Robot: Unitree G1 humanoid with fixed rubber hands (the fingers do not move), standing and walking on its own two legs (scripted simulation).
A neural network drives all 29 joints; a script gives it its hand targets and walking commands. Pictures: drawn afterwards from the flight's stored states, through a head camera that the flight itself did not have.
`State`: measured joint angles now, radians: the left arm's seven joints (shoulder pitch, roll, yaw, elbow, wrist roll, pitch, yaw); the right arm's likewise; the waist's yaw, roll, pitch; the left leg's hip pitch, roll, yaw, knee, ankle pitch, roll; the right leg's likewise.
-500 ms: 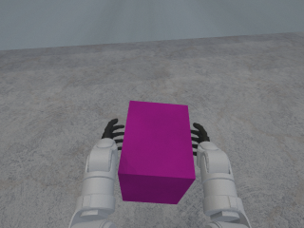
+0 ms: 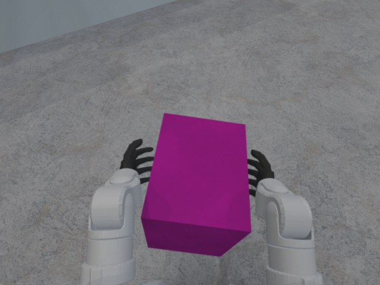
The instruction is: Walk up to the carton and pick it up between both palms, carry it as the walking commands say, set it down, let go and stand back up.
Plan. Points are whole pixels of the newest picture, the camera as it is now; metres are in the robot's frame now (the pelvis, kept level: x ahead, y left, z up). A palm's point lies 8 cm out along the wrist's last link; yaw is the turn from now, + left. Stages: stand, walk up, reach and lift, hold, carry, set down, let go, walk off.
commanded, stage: carry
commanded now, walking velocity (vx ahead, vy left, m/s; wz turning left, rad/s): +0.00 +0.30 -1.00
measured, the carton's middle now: (194, 189) +0.31 +0.00 +0.01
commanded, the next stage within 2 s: none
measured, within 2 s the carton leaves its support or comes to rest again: neither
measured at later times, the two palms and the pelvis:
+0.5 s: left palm (124, 161) +0.34 +0.15 +0.08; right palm (247, 208) +0.23 -0.09 +0.10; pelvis +0.02 +0.15 +0.02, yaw -28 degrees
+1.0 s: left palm (170, 164) +0.32 +0.05 +0.09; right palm out of the picture +0.10 -0.09 +0.08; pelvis +0.05 +0.22 +0.02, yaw -56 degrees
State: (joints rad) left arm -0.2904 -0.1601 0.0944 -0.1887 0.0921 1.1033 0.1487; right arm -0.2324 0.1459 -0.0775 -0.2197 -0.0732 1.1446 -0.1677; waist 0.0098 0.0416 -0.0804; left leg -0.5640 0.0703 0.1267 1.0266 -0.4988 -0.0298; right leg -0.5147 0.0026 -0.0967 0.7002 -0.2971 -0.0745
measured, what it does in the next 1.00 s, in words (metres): steps to the left, turning right: left foot, then right foot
